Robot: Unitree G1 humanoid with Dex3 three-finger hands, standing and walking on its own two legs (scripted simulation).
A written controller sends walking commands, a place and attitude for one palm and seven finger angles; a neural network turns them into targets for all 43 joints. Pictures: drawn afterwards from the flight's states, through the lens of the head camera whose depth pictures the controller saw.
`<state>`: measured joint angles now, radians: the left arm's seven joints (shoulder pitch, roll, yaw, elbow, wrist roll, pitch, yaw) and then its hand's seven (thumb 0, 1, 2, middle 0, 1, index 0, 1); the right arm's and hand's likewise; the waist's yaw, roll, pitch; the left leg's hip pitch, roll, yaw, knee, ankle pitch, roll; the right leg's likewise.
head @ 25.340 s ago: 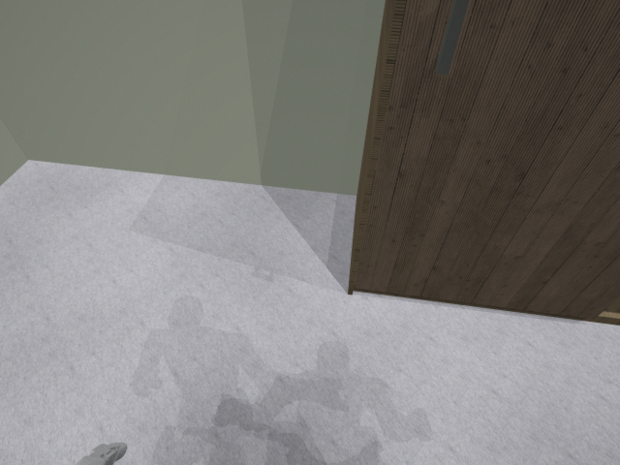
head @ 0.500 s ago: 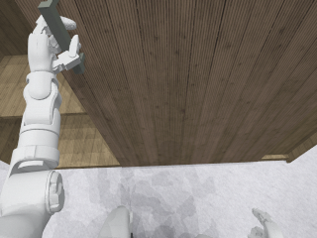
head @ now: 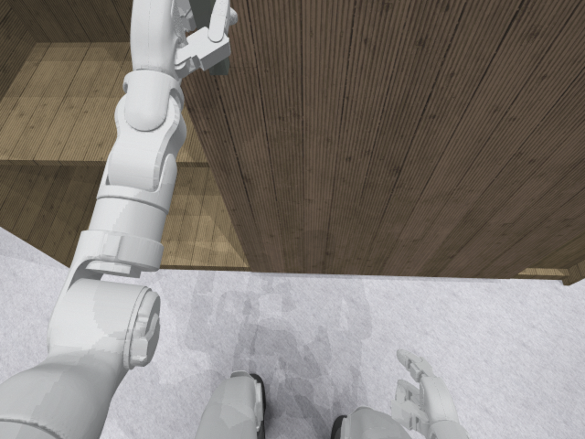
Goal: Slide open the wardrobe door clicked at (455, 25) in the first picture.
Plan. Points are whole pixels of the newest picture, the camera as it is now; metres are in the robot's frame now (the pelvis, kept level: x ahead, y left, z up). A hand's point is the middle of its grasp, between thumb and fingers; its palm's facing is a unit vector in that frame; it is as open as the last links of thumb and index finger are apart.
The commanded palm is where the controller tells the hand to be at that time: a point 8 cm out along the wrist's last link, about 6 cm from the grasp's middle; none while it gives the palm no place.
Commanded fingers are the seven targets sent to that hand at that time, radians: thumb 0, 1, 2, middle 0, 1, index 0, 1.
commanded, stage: stop walking and hold the door there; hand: left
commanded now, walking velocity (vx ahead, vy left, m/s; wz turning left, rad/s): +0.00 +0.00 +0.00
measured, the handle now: out of the picture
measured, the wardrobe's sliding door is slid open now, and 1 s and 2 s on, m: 0.64 0.64 0.64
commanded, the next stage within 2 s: loosen the grip on the handle in 0.46 s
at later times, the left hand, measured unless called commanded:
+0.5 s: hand (224, 33) +0.48 +0.11 +0.23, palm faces +0.09 -0.99 -0.09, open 6.2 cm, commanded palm +0.45 +0.15 +0.21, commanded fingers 0.00 0.90 0.90 -0.45 -1.40 -0.45 -1.40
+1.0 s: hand (217, 38) +0.48 +0.12 +0.22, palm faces +0.09 -0.99 -0.11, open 13.2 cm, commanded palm +0.45 +0.17 +0.24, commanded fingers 0.00 -0.55 0.20 -0.28 -1.18 -0.28 -1.18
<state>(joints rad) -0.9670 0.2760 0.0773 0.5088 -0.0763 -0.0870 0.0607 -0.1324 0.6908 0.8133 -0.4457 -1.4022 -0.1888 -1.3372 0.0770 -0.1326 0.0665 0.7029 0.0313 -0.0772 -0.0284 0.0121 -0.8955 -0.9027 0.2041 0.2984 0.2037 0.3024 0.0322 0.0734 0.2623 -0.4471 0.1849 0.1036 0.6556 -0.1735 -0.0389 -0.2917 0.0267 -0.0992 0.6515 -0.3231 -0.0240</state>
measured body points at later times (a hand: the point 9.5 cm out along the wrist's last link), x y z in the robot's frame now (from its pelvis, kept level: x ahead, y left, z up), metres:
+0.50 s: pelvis +0.00 -0.01 +0.01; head +0.06 -0.02 +0.46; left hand +0.47 +0.17 +0.24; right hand +0.13 -0.28 -0.10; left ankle +0.02 +0.13 -0.72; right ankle +0.01 -0.10 -0.72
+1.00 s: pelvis -0.02 +0.01 +0.01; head +0.01 +0.02 +0.46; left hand +0.47 +0.18 +0.23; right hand -0.01 -0.27 -0.09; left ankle +0.02 +0.13 -0.72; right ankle +0.01 -0.10 -0.72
